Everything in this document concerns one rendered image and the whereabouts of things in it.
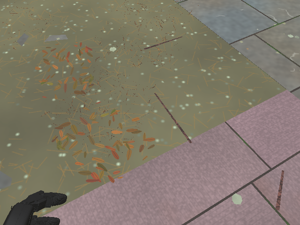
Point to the left robot hand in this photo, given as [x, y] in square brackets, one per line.
[22, 213]

